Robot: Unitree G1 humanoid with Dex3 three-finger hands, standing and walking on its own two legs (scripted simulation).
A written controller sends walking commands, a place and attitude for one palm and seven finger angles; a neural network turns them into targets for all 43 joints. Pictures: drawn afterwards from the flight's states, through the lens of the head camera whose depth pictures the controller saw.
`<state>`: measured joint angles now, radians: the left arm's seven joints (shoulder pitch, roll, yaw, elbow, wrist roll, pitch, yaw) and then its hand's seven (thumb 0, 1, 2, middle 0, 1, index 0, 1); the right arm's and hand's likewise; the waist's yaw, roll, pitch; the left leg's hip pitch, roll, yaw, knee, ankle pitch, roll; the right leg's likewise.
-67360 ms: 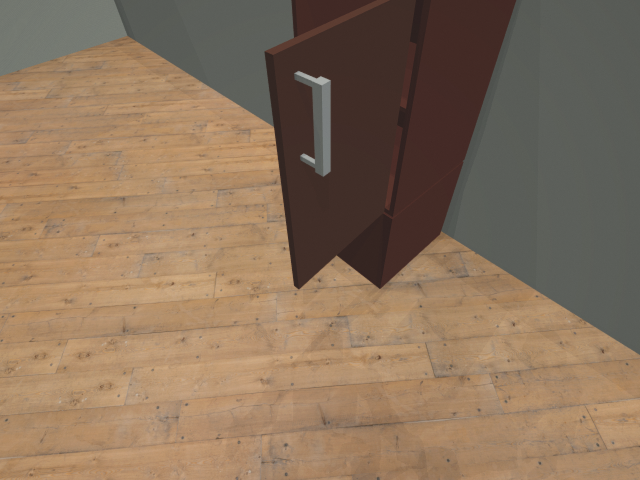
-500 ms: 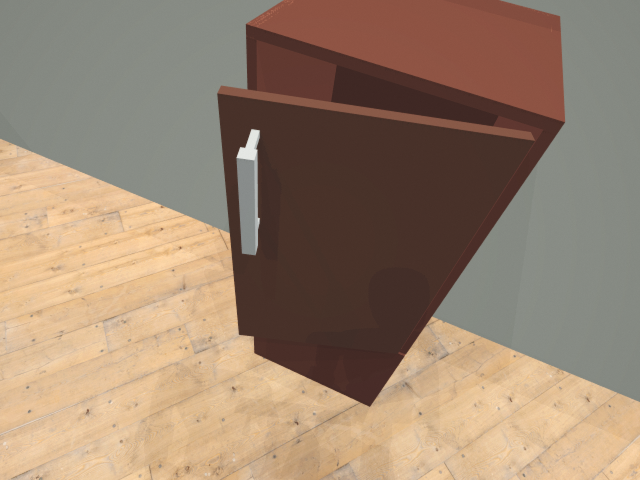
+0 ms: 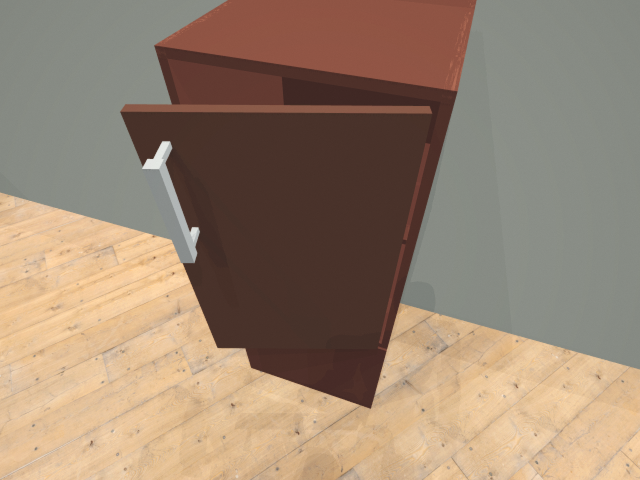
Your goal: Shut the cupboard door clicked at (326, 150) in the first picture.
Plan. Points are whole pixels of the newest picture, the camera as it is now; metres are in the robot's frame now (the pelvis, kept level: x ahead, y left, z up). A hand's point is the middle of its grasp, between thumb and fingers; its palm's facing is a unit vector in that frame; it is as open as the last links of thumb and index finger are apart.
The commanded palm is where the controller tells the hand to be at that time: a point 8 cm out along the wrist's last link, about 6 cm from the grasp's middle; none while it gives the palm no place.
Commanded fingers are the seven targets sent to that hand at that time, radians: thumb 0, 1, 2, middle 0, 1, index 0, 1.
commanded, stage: come to a stop and stand still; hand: left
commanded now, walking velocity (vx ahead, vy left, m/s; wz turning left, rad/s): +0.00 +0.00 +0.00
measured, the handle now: (177, 206) +0.44 +0.21 +0.12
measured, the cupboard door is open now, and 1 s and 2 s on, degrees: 18 18 18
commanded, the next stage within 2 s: look again from close up in 0.36 s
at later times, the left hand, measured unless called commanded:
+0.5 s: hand out of the picture -0.05 +0.12 -0.18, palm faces +0.06 -0.99 -0.12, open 7.4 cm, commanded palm none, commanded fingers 0.00 0.90 0.90 -0.20 -0.30 -0.20 -0.30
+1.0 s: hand out of the picture +0.02 +0.20 -0.17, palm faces +0.00 -0.97 -0.23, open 7.4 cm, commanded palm none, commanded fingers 0.00 0.90 0.90 -0.20 -0.30 -0.20 -0.30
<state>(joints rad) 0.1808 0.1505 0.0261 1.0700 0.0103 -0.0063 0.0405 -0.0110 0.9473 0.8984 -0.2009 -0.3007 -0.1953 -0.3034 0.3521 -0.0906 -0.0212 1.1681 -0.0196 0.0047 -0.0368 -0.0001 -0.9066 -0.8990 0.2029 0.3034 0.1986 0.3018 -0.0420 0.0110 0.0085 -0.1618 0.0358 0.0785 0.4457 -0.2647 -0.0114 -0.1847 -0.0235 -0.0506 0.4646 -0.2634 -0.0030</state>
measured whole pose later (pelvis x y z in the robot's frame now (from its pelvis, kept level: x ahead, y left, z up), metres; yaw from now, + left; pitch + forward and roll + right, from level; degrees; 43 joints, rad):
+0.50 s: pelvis +0.00 -0.02 +0.00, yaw +0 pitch +0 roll -1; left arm 0.35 0.09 -0.01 1.15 0.02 -0.03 0.04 0.00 0.91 0.90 -0.20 -0.30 -0.20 -0.30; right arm 0.27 -0.13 -0.01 1.14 -0.01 0.01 -0.03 0.00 -0.91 -0.90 0.20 0.30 0.20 0.30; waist 0.02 0.00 0.04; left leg -0.19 0.08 0.05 0.46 -0.26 -0.03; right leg -0.16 0.02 -0.08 0.39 -0.22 -0.03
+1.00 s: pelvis +0.00 +0.02 +0.00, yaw -1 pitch +0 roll +1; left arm 0.26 0.16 -0.01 1.09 0.02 -0.01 0.03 0.00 0.91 0.90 -0.20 -0.30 -0.19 -0.30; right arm 0.32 -0.13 0.02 1.11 -0.01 -0.03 -0.02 0.00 -0.91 -0.90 0.20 0.30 0.20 0.30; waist 0.00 0.02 0.03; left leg -0.17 -0.01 0.08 0.45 -0.27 0.03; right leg -0.21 -0.06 -0.03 0.50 -0.28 0.03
